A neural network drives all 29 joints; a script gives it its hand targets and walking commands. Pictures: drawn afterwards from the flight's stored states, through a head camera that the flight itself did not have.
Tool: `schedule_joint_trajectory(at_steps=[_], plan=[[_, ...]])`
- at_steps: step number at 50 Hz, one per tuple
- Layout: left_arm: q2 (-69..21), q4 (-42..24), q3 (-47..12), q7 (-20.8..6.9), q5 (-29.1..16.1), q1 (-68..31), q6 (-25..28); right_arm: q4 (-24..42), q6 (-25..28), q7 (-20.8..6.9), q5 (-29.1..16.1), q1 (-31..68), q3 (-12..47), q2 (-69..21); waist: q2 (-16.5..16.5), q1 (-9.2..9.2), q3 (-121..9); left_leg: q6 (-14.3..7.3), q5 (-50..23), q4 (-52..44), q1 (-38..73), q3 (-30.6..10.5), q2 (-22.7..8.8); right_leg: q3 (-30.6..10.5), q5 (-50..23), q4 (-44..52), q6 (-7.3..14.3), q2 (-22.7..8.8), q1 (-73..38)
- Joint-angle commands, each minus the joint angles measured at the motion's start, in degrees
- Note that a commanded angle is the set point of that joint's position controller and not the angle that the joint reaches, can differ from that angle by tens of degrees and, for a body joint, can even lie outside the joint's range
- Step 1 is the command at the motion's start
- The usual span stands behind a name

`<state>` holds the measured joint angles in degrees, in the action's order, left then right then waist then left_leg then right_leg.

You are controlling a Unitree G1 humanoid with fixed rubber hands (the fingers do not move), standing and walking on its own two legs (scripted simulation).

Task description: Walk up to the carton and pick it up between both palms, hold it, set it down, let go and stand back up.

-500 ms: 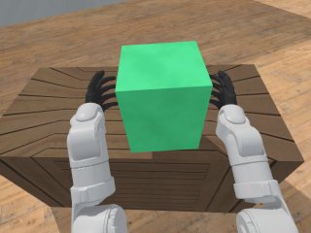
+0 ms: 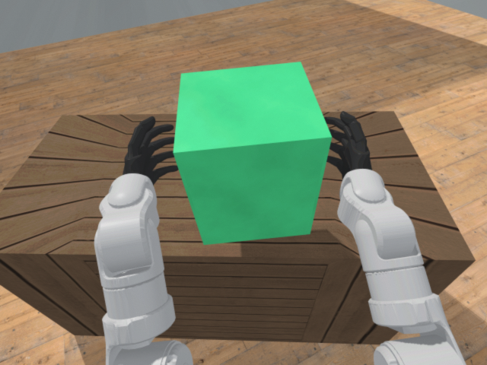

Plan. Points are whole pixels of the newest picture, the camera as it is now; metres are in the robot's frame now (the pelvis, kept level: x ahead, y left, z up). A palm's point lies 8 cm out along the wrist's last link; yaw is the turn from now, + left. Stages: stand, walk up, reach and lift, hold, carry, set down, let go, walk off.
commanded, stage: hold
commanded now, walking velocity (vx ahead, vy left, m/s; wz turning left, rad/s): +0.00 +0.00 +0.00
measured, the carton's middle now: (249, 158) +0.44 -0.01 +0.11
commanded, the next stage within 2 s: none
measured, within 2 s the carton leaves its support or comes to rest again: neither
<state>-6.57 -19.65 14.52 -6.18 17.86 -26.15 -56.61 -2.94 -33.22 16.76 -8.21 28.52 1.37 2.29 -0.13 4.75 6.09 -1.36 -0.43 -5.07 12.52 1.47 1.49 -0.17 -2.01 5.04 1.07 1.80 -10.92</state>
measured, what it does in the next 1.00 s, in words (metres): stands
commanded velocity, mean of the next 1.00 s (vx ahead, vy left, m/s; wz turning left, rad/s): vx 0.00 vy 0.00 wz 0.00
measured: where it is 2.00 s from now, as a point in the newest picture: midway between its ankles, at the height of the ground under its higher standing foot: outside the picture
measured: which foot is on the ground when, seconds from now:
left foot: down 0.00-1.00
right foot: down 0.00-1.00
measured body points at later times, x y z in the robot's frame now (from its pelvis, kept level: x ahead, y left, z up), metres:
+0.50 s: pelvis +0.01 +0.00 +0.00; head +0.00 -0.01 +0.45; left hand +0.37 +0.15 +0.18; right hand +0.38 -0.16 +0.17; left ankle -0.01 +0.10 -0.75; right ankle +0.01 -0.10 -0.75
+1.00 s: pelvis -0.01 +0.00 +0.00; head -0.02 -0.01 +0.45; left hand +0.36 +0.14 +0.19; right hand +0.37 -0.17 +0.17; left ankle -0.01 +0.10 -0.75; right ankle +0.01 -0.10 -0.75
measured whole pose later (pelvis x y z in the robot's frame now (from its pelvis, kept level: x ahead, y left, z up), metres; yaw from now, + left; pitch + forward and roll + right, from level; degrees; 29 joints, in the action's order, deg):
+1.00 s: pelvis -0.01 +0.00 +0.00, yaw -1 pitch -5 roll +0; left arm -8.0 -4.7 19.4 -5.9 20.3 -36.6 -51.6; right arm -13.5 -31.1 12.2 -2.9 35.5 -5.0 1.3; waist -0.9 3.1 4.8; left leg -1.8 -1.8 -5.1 8.1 2.7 1.4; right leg -1.2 -2.5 2.8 0.7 1.9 -5.1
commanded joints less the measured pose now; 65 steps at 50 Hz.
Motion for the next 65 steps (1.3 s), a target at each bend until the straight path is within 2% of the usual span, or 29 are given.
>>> schedule_joint_trajectory(at_steps=[1,4,5,9,10,12,13,15,18,22,24,26,27,28,31,35,37,38,40,42,44,45,49,52,56,58,59,62,65], plan=[[-11.1,4.7,-14.7,-7.8,-7.5,-25.7,1.0,3.2,1.6,-6.8,-3.5,26.9,9.5,-13.5,-0.9,0.08,-9.2,2.2,-2.8,-0.2,-3.4,0.9,-2.7,-0.9,0.8,-2.3,-3.9,-1.5,-2.3],[-12.1,7.5,-13.6,-7.6,-7.2,-30.1,2.7,1.8,2.5,-8.1,-2.6,31.4,7.9,-14.7,-2.0,-1.1,-10.2,1.4,2.1,-0.6,-4.8,1.5,-2.8,-0.4,7.1,-1.9,-3.7,-1.3,-0.3],[-13.0,7.5,-13.3,-7.3,-7.1,-30.7,3.6,1.9,3.0,-8.6,-2.3,32.8,8.1,-16.0,-1.1,-1.4,-12.3,1.1,2.1,-0.8,-3.7,1.0,-3.2,-0.2,7.4,-1.9,-3.3,-1.2,-0.2],[-15.1,10.3,-12.2,-5.5,-6.7,-34.4,6.6,3.0,5.4,-10.5,-1.0,40.2,8.6,-16.6,0.6,-2.81,-19.5,0.5,1.4,0.2,-1.6,0.6,-3.4,-0.2,8.1,-2.9,-2.7,-1.1,2.3],[-15.6,10.5,-12.6,-5.2,-7.1,-35.0,7.4,3.0,6.0,-10.8,-0.7,40.2,9.0,-16.9,1.0,-2.48,-21.5,0.4,0.7,0.4,-1.3,0.6,-3.3,-0.2,7.6,-2.8,-2.6,-1.2,2.2],[-15.4,12.1,-11.4,-4.8,-5.9,-36.0,8.4,-0.4,6.2,-11.5,0.4,40.2,8.9,-17.5,1.0,-2.53,-22.0,0.3,-0.2,0.6,-0.2,0.9,-2.8,-0.6,6.6,-2.8,-2.9,-1.4,3.3],[-15.1,14.0,-10.5,-4.6,-5.6,-35.3,8.5,-1.4,6.5,-11.8,1.0,39.6,8.4,-17.8,2.3,-2.82,-21.7,0.1,-1.1,0.3,0.3,0.8,-2.9,-0.3,5.8,-2.8,-2.9,-1.0,3.5],[-15.0,15.2,-9.6,-4.9,-5.2,-34.1,8.9,-3.4,6.5,-11.8,2.1,37.5,7.7,-17.0,1.8,-2.54,-21.5,0.3,-2.4,0.6,-0.4,0.9,-2.7,-0.7,4.1,-2.4,-2.9,-1.1,2.4],[-14.9,14.8,-9.6,-5.5,-5.7,-31.6,8.8,-5.0,5.9,-11.1,0.4,33.6,8.8,-18.4,1.4,-1.86,-19.2,0.3,-8.5,0.9,-1.6,1.2,-2.0,-1.6,-4.8,-2.5,-3.1,-1.2,-0.9],[-16.0,6.9,-13.5,-6.4,-7.7,-26.2,6.9,1.7,4.9,-8.5,-3.4,30.2,13.7,-19.6,-0.9,-1.04,-23.4,2.2,-21.2,2.3,0.8,0.5,-0.7,-2.3,-21.7,-4.3,-2.9,-1.2,-8.4],[-16.0,2.5,-15.9,-7.0,-8.3,-23.8,5.2,4.4,4.2,-7.4,-4.9,27.4,15.4,-19.9,-1.9,-0.25,-23.7,3.2,-25.3,3.0,1.5,0.2,-0.3,-2.4,-26.7,-5.1,-2.8,-1.3,-9.7],[-15.9,-2.0,-18.7,-7.3,-9.8,-22.5,3.7,9.0,3.5,-6.4,-6.3,25.8,17.2,-18.9,-1.3,0.48,-24.5,4.0,-28.9,3.5,2.3,-0.1,0.0,-2.1,-30.1,-5.6,-3.2,-1.1,-11.6],[-15.3,-3.7,-19.7,-7.4,-10.3,-22.4,3.2,10.6,3.3,-6.1,-6.6,26.4,18.1,-18.5,-0.1,0.63,-24.6,4.0,-29.2,3.5,2.5,-0.3,-0.2,-1.7,-30.2,-5.9,-3.7,-1.0,-11.4],[-14.5,-4.3,-20.5,-7.4,-10.6,-22.3,2.7,12.7,3.1,-5.8,-7.4,27.3,18.6,-18.7,-0.4,0.43,-24.6,3.7,-28.9,3.4,2.8,-0.2,-0.2,-1.7,-30.7,-6.3,-4.1,-1.1,-11.6],[-13.9,-6.7,-21.5,-7.5,-10.7,-22.6,1.6,14.5,2.5,-5.8,-7.8,26.4,18.0,-17.2,-0.5,1.12,-21.7,3.9,-26.2,3.4,2.4,-0.2,-0.9,-1.1,-24.6,-5.3,-3.9,-1.1,-9.6],[-13.2,-2.0,-18.9,-8.0,-9.4,-23.3,1.4,12.3,1.8,-6.2,-6.1,26.8,15.3,-16.4,0.5,0.22,-16.8,2.1,-12.5,0.9,-0.2,0.8,-1.7,-0.7,-10.4,-3.8,-4.4,-1.3,-6.6],[-12.6,1.0,-17.3,-7.8,-8.7,-25.7,2.0,9.7,1.9,-6.9,-4.7,28.5,13.4,-16.2,0.6,-0.23,-14.7,1.3,-6.4,0.2,-2.1,1.0,-2.4,-0.6,-3.2,-3.2,-4.3,-1.5,-4.4],[-12.6,2.7,-15.5,-7.6,-7.9,-27.1,2.4,7.5,1.9,-7.4,-4.1,29.3,12.4,-16.2,1.7,-0.87,-13.5,0.9,-4.1,-0.5,-3.4,0.9,-2.8,-0.7,-0.9,-3.2,-4.1,-1.6,-3.8],[-12.9,4.9,-13.6,-7.5,-7.3,-28.9,3.4,5.3,2.4,-8.1,-3.1,30.8,10.9,-16.1,0.9,-1.47,-13.9,0.6,0.9,-1.3,-3.7,1.2,-3.0,-0.5,4.1,-2.7,-4.1,-1.5,-2.8],[-12.9,8.6,-12.9,-7.1,-6.7,-31.3,4.7,2.3,3.2,-9.0,-2.0,33.2,9.2,-16.1,0.6,-1.88,-13.8,0.5,3.7,-1.2,-5.0,1.6,-2.9,-0.4,8.4,-2.8,-3.7,-1.4,-0.3],[-14.0,9.2,-12.5,-6.7,-6.4,-33.7,5.8,0.6,3.8,-10.0,-1.3,34.7,9.4,-17.5,0.2,-2.28,-15.7,0.2,4.2,-0.9,-4.1,1.2,-3.0,-0.4,10.1,-2.6,-3.2,-1.3,1.0],[-14.2,10.8,-11.9,-6.3,-5.8,-33.5,6.1,-0.4,4.2,-10.4,-0.7,34.7,8.4,-16.9,-1.0,-2.39,-15.5,0.5,3.1,-0.7,-3.9,1.2,-2.8,-0.1,9.3,-2.9,-3.1,-1.0,1.7],[-14.9,14.5,-10.1,-5.7,-5.2,-33.8,7.6,-1.6,5.5,-11.2,0.8,37.3,7.6,-17.0,-0.6,-2.76,-18.6,0.0,-1.5,0.6,-1.0,1.3,-2.7,-0.9,5.8,-2.4,-2.9,-1.1,2.9],[-15.7,13.4,-11.0,-5.6,-6.0,-31.9,8.1,-1.6,5.9,-10.8,0.3,36.1,9.2,-17.8,0.0,-2.4,-21.0,0.7,-8.0,1.3,0.9,0.7,-2.5,-1.0,-1.0,-2.2,-2.7,-1.1,1.1],[-16.0,7.8,-14.3,-5.7,-7.8,-29.6,8.0,2.2,5.7,-9.4,-2.3,33.6,12.8,-18.7,0.5,-0.87,-25.0,1.6,-17.2,2.0,2.5,0.1,-1.8,-1.5,-12.6,-3.6,-2.9,-0.9,-3.9],[-16.1,6.3,-14.9,-6.1,-8.0,-27.5,7.0,2.9,5.2,-8.3,-2.7,31.0,13.6,-18.2,-0.8,-0.56,-24.1,2.7,-20.0,2.8,2.2,0.2,-1.0,-1.8,-17.3,-3.9,-2.9,-1.2,-5.7],[-15.6,5.0,-15.4,-6.3,-8.1,-26.7,6.5,2.5,4.8,-7.9,-3.1,29.2,13.7,-17.8,-0.7,-0.15,-23.1,2.8,-21.1,2.7,2.6,0.1,-1.1,-1.7,-18.7,-3.8,-3.1,-1.0,-6.1],[-16.0,-0.5,-18.5,-6.7,-9.5,-23.8,4.5,7.6,4.0,-6.8,-5.5,27.1,15.8,-18.3,-0.8,0.53,-23.3,3.7,-27.1,3.7,3.3,-0.3,-0.9,-1.5,-24.1,-4.5,-3.0,-0.9,-8.2],[-14.5,-3.4,-19.7,-7.3,-10.1,-22.3,2.6,10.7,3.0,-6.0,-6.7,26.6,16.4,-17.1,-0.9,1.04,-22.0,3.9,-27.2,3.6,3.6,-0.1,-0.9,-1.4,-24.2,-4.5,-3.5,-1.1,-8.5]])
